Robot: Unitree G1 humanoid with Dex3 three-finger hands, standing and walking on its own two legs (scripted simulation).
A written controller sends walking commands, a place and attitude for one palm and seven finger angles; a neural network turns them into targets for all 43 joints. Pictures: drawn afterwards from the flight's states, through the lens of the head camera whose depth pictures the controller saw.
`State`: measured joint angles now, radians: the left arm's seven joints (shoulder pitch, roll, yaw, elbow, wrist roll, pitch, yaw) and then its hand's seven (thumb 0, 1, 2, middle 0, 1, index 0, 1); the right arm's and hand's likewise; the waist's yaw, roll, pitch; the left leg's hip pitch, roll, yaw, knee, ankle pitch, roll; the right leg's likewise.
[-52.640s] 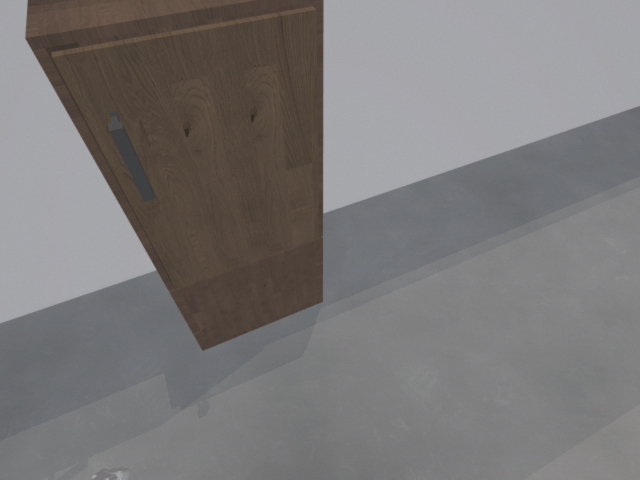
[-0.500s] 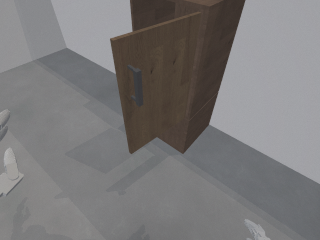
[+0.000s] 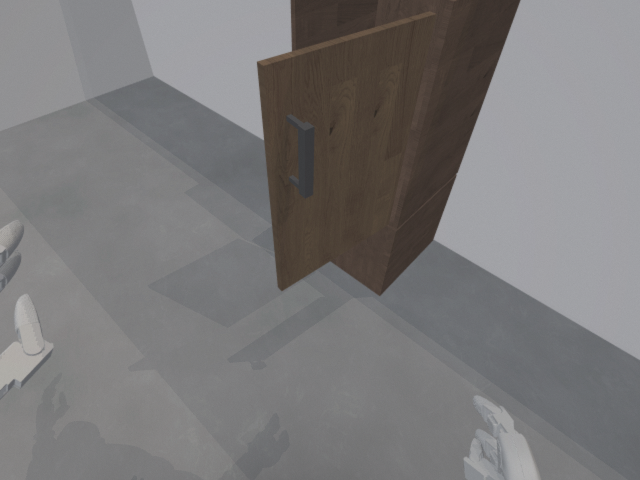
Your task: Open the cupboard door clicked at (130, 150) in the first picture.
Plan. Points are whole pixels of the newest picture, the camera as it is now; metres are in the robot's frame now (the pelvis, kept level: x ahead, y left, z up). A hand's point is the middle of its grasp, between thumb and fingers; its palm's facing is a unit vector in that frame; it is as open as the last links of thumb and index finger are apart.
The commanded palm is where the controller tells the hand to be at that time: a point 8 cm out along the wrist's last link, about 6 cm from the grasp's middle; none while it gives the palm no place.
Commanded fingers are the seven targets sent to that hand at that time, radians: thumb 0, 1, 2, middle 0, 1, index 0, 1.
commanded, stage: stop stepping back and stand still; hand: left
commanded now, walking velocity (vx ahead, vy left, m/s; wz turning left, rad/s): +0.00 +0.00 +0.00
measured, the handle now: (299, 157) +0.63 +0.09 +0.05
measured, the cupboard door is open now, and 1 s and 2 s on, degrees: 81 81 81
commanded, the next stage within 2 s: let the arm hang, fingers relaxed in 0.26 s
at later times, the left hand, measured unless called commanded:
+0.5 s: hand (113, 420) +0.19 +0.27 -0.04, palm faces +0.11 -0.87 -0.48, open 7.4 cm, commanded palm none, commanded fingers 0.00 0.90 0.90 -0.20 -0.30 -0.20 -0.30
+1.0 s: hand out of the picture -0.04 +0.22 -0.17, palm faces +0.04 -0.96 -0.29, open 7.3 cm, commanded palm none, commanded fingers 0.00 0.90 0.90 -0.20 -0.30 -0.20 -0.30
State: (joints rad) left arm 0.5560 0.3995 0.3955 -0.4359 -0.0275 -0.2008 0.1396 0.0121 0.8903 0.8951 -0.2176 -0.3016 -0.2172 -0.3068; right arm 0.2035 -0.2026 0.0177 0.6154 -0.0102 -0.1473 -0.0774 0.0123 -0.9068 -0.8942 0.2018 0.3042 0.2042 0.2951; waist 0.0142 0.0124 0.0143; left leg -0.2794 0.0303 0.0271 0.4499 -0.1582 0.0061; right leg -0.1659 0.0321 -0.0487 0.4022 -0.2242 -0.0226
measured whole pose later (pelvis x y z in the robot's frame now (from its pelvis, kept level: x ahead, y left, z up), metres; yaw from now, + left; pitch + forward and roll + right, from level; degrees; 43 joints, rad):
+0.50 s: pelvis -0.01 +0.01 -0.01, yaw +1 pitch +1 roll +0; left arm 0.25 0.36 0.12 0.33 0.03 -0.02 0.02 0.00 0.90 0.90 -0.20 -0.30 -0.20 -0.30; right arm 0.12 -0.30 0.00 0.84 -0.01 -0.06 0.01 0.01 -0.91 -0.89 0.20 0.30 0.21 0.30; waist 0.00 0.08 0.00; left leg -0.37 -0.02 0.03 0.53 -0.18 0.04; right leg -0.27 -0.02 -0.06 0.55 -0.29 0.00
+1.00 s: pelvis +0.00 -0.01 +0.00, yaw +2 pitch -2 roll -1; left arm 0.27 0.26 0.02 1.17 0.01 0.02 0.01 0.01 0.92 0.89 -0.21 -0.30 -0.21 -0.30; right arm 0.22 -0.23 -0.01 1.14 -0.02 0.03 -0.02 0.01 -0.91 -0.89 0.20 0.30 0.20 0.29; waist 0.01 0.03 0.09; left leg -0.26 0.01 -0.01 0.42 -0.13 0.00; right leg -0.14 0.02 -0.09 0.41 -0.23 -0.03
